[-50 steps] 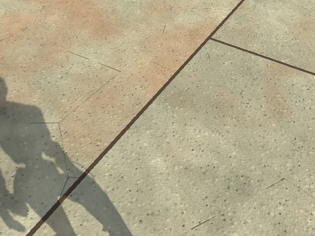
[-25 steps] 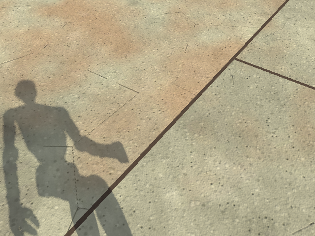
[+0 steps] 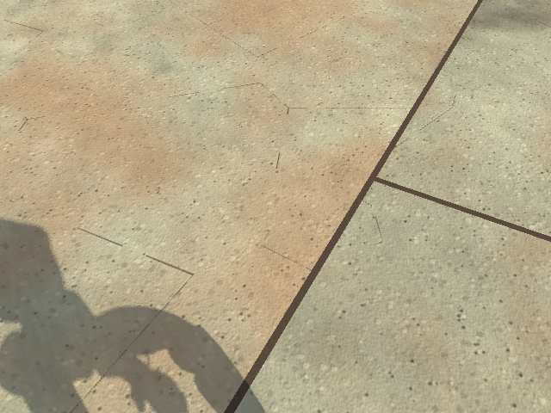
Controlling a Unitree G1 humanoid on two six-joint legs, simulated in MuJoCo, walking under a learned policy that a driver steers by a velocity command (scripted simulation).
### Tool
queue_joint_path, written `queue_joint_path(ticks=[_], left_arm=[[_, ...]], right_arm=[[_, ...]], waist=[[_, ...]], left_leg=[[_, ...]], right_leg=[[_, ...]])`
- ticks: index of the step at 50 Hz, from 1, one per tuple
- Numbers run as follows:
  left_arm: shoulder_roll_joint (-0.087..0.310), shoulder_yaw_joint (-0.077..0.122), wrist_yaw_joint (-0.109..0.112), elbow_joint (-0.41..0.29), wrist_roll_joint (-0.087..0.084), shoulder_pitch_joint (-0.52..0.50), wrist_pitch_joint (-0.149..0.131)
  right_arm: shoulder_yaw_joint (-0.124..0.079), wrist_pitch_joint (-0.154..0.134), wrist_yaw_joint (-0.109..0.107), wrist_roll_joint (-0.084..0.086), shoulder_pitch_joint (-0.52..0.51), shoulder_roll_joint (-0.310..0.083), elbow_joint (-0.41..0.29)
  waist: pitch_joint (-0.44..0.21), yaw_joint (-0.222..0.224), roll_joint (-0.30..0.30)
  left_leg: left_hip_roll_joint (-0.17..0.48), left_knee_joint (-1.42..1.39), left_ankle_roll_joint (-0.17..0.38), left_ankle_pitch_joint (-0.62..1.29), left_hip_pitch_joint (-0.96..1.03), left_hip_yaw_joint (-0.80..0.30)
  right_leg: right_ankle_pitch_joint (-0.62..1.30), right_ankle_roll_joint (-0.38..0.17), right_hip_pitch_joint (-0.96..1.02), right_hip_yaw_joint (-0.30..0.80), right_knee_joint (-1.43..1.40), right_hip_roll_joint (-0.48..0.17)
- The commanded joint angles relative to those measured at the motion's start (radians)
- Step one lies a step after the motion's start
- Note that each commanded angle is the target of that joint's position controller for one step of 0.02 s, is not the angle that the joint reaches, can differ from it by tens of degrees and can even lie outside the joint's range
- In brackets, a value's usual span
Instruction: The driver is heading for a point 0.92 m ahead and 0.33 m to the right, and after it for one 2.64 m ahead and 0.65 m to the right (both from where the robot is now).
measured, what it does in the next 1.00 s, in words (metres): walks ahead, turning right: right foot, then left foot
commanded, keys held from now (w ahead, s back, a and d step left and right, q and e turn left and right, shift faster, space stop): w+shift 0.08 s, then w+e+shift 0.80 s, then e+shift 0.02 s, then q+shift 0.10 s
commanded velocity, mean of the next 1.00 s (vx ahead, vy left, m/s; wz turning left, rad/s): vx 0.97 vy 0.00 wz -0.64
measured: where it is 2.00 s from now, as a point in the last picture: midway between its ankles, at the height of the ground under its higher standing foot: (367, 229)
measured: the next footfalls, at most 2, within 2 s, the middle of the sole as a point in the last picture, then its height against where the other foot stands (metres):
right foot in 0.22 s outside the picture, level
left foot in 0.66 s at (272, 298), level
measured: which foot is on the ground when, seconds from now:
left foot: down 0.00-0.20, up 0.22-0.64, down 0.66-1.00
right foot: up 0.00-0.20, down 0.22-0.68, up 0.70-1.00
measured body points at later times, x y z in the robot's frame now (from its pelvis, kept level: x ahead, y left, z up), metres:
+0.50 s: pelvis +0.46 -0.07 +0.00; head +0.47 -0.08 +0.45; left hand +0.48 +0.19 -0.12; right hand +0.66 -0.34 -0.05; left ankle +0.70 +0.09 -0.66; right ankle +0.40 -0.12 -0.74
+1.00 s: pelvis +0.87 -0.17 -0.01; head +0.88 -0.20 +0.44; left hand +1.22 -0.16 -0.05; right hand +0.65 -0.36 -0.14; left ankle +0.85 +0.01 -0.74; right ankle +0.95 -0.40 -0.67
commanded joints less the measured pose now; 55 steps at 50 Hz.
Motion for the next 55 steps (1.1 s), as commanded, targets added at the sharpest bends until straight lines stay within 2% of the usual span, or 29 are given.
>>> queue_joint_path(ticks=[1, 5, 8, 10, 11, 12, 13, 14, 15, 16, 17, 19, 23, 25, 30, 32, 33, 34, 35, 36, 38, 40, 42, 46, 49, 51, 53, 54, 55], left_arm=[[0.029, -0.002, -0.014, -0.068, -0.004, -0.094, -0.020], [0.034, -0.002, -0.054, -0.123, -0.028, -0.232, -0.034], [0.092, 0.024, -0.071, -0.141, -0.041, -0.173, -0.032], [0.185, 0.072, -0.063, -0.066, -0.050, 0.168, -0.012], [0.248, 0.094, -0.052, -0.005, -0.036, 0.405, 0.007], [0.321, 0.114, -0.061, 0.026, -0.019, 0.455, 0.001], [0.207, 0.101, -0.050, 0.046, -0.010, 0.487, 0.001], [0.167, 0.089, -0.042, 0.039, 0.005, 0.428, -0.004], [0.136, 0.077, -0.049, 0.016, 0.012, 0.353, -0.011], [0.109, 0.068, -0.057, 0.006, 0.015, 0.294, -0.016], [0.100, 0.062, -0.054, -0.007, 0.019, 0.248, -0.019], [0.087, 0.058, -0.046, -0.013, -0.007, 0.224, -0.009], [0.123, 0.067, -0.002, -0.023, -0.016, 0.269, -0.009], [0.141, 0.076, 0.002, -0.019, -0.021, 0.305, -0.004], [0.131, 0.086, 0.013, 0.001, -0.046, 0.365, 0.009], [0.145, 0.091, 0.012, -0.008, -0.024, 0.340, 0.029], [0.119, 0.075, 0.003, -0.047, 0.010, 0.278, 0.036], [-0.036, 0.035, -0.004, -0.072, -0.005, 0.456, 0.027], [0.004, 0.013, -0.001, -0.097, -0.068, 0.485, 0.022], [0.091, 0.031, 0.011, -0.090, -0.071, 0.356, 0.031], [0.121, 0.043, 0.005, -0.133, -0.016, 0.154, 0.035], [0.082, 0.048, -0.012, -0.159, -0.033, 0.154, 0.052], [0.044, 0.041, -0.018, -0.185, -0.049, 0.147, 0.077], [0.049, 0.032, -0.027, -0.231, -0.013, 0.063, 0.075], [0.019, 0.018, -0.057, -0.252, 0.002, -0.049, 0.033], [0.054, 0.031, -0.072, -0.272, -0.002, -0.085, 0.016], [0.136, 0.066, -0.067, -0.245, 0.014, 0.021, 0.008], [0.170, 0.084, -0.057, -0.205, 0.026, 0.155, 0.007], [0.244, 0.103, -0.036, -0.179, 0.057, 0.270, 0.013]], right_arm=[[-0.012, -0.032, -0.023, 0.015, -0.064, -0.133, -0.089], [-0.015, -0.002, -0.038, 0.017, 0.016, -0.174, -0.068], [-0.026, 0.027, -0.038, -0.027, 0.001, -0.217, -0.076], [-0.032, 0.053, -0.043, -0.063, -0.068, -0.234, -0.102], [-0.024, 0.049, -0.050, -0.064, -0.110, -0.219, -0.147], [0.033, 0.010, -0.007, -0.045, 0.062, 0.002, -0.173], [0.013, -0.044, 0.000, 0.004, -0.038, -0.120, -0.180], [0.000, -0.071, -0.002, 0.039, -0.174, -0.177, -0.243], [0.009, -0.087, -0.011, 0.026, -0.282, -0.166, -0.285], [0.006, -0.091, -0.017, 0.006, -0.334, -0.143, -0.298], [0.003, -0.080, -0.017, -0.001, -0.294, -0.132, -0.306], [-0.003, -0.055, -0.017, -0.014, -0.271, -0.125, -0.314], [0.008, -0.048, -0.026, -0.031, -0.504, -0.112, -0.410], [0.011, -0.049, -0.023, -0.024, -0.580, -0.089, -0.448], [-0.038, -0.049, -0.034, 0.029, -0.630, -0.184, -0.509], [-0.078, -0.057, -0.040, 0.037, -0.432, -0.246, -0.480], [-0.088, -0.048, -0.049, 0.040, -0.179, -0.266, -0.445], [-0.102, -0.036, -0.049, -0.002, -0.033, -0.350, -0.415], [-0.101, -0.033, -0.024, -0.002, -0.026, -0.329, -0.388], [-0.084, -0.022, -0.033, 0.000, -0.098, -0.219, -0.418], [-0.072, -0.001, -0.034, -0.015, -0.165, -0.183, -0.380], [-0.060, -0.005, -0.028, -0.027, -0.222, -0.137, -0.343], [-0.057, -0.009, -0.016, 0.000, -0.245, -0.112, -0.311], [-0.065, -0.011, -0.023, -0.009, -0.303, -0.166, -0.287], [-0.061, -0.011, -0.027, 0.001, -0.202, -0.219, -0.242], [-0.073, 0.000, -0.026, 0.031, -0.149, -0.299, -0.207], [-0.070, 0.020, -0.031, 0.038, -0.128, -0.315, -0.186], [-0.063, 0.029, -0.032, 0.038, -0.151, -0.308, -0.185], [-0.047, 0.025, -0.035, 0.021, -0.143, -0.264, -0.209]], waist=[[0.171, 0.030, 0.027], [0.220, -0.006, 0.042], [0.113, 0.057, 0.137], [-0.094, 0.240, 0.227], [-0.226, 0.322, 0.140], [-0.364, 0.156, -0.272], [-0.392, 0.222, -0.227], [-0.206, 0.207, -0.177], [-0.133, 0.174, 0.008], [-0.051, 0.122, 0.112], [-0.033, 0.058, 0.098], [0.040, 0.013, 0.071], [0.165, 0.066, 0.038], [0.153, 0.110, 0.004], [0.114, 0.126, -0.057], [-0.024, 0.008, -0.073], [-0.213, -0.121, -0.082], [-0.425, -0.039, 0.307], [-0.472, -0.022, 0.555], [-0.271, -0.067, 0.376], [-0.038, -0.056, 0.054], [0.035, 0.019, 0.096], [0.069, 0.051, 0.119], [0.176, 0.082, 0.065], [0.165, 0.035, 0.004], [0.144, 0.049, 0.059], [0.048, 0.128, 0.119], [-0.026, 0.214, 0.136], [-0.145, 0.253, 0.099]], left_leg=[[0.225, -0.257, 0.139, 0.166, -0.256, -0.126], [0.290, -0.261, 0.119, 0.276, 0.039, -0.076], [0.329, -0.056, 0.076, 0.968, 0.257, -0.002], [0.319, 0.382, 0.041, 1.335, 0.238, 0.053], [0.286, 0.738, 0.017, 1.124, -0.065, 0.044], [0.063, 1.150, -0.050, 0.081, -0.587, -0.066], [0.039, 1.219, -0.002, -0.107, -0.705, -0.203], [0.097, 1.199, 0.036, -0.066, -0.795, -0.222], [0.130, 1.123, 0.054, -0.023, -0.747, -0.220], [0.147, 1.047, 0.052, -0.006, -0.696, -0.209], [0.172, 0.990, 0.038, 0.004, -0.635, -0.224], [0.189, 0.888, -0.008, -0.015, -0.616, -0.201], [0.160, 0.513, -0.092, 0.259, -0.529, -0.122], [0.111, 0.339, -0.103, 0.443, -0.368, -0.095], [0.089, 0.153, -0.108, 0.385, -0.313, -0.176], [0.083, 0.170, -0.064, 0.252, -0.128, -0.149], [0.184, 0.280, -0.021, 0.145, 0.183, -0.203], [0.464, 0.195, 0.132, -0.175, 0.598, -0.687], [0.578, 0.019, 0.186, -0.599, 0.647, -1.084], [0.510, -0.022, 0.136, -0.605, 0.502, -0.941], [0.421, -0.017, 0.079, -0.153, 0.191, -0.578], [0.370, -0.054, 0.074, 0.001, 0.014, -0.402], [0.362, -0.089, 0.068, 0.075, -0.046, -0.280], [0.321, -0.132, 0.072, 0.416, -0.192, -0.049], [0.281, -0.143, 0.060, 0.611, -0.252, 0.029], [0.319, -0.112, 0.075, 0.769, -0.097, -0.002], [0.322, 0.077, 0.048, 0.961, 0.052, -0.031], [0.293, 0.253, 0.016, 0.986, 0.014, -0.017], [0.222, 0.523, -0.034, 0.698, -0.168, -0.018]], right_leg=[[0.231, 0.015, 0.168, -0.053, -0.259, 0.025], [0.210, -0.001, 0.136, -0.078, -0.517, 0.080], [0.019, -0.064, 0.225, -0.159, -0.498, 0.192], [-0.063, -0.121, 0.585, -0.175, -0.451, 0.256], [-0.175, -0.160, 0.975, 0.018, -0.401, 0.152], [-0.659, -0.387, 1.389, 0.641, -0.549, -0.093], [-0.765, -0.356, 1.427, 0.893, -0.787, -0.108], [-0.651, -0.291, 1.317, 0.767, -0.795, -0.083], [-0.488, -0.264, 1.136, 0.659, -0.803, -0.044], [-0.352, -0.257, 0.953, 0.561, -0.818, 0.003], [-0.311, -0.261, 0.846, 0.500, -0.833, 0.042], [-0.287, -0.265, 0.711, 0.434, -0.864, 0.085], [-0.190, -0.240, 0.437, 0.322, -0.902, 0.153], [-0.196, -0.185, 0.349, 0.286, -0.885, 0.185], [-0.204, -0.128, 0.621, 0.417, -0.732, 0.132], [0.133, -0.084, 0.717, 0.392, -0.471, 0.152], [0.151, -0.053, 0.599, 0.347, -0.189, 0.173], [-0.413, -0.009, 0.260, 0.232, 0.214, 0.296], [-0.556, -0.011, 0.044, 0.182, 0.420, 0.221], [-0.458, -0.011, -0.040, 0.141, 0.472, 0.162], [-0.358, -0.012, 0.007, 0.082, 0.398, 0.094], [-0.334, -0.017, 0.085, 0.091, 0.328, 0.028], [-0.337, -0.022, 0.061, 0.076, 0.307, -0.008], [-0.130, 0.014, 0.084, 0.045, 0.107, 0.011], [0.088, -0.002, 0.351, -0.066, -0.257, 0.124], [0.054, -0.027, 0.382, -0.085, -0.389, 0.168], [0.014, -0.064, 0.496, -0.083, -0.488, 0.210], [0.145, -0.087, 0.688, -0.080, -0.575, 0.205], [0.527, -0.116, 0.975, 0.024, -0.495, 0.070]])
